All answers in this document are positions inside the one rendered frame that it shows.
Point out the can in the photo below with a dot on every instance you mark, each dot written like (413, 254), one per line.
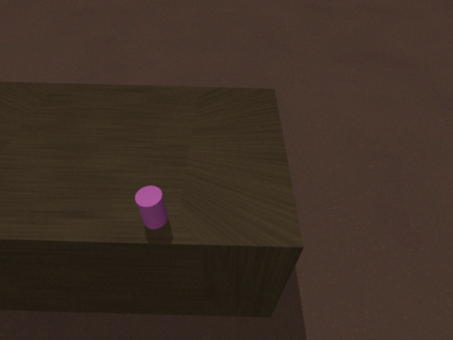
(150, 203)

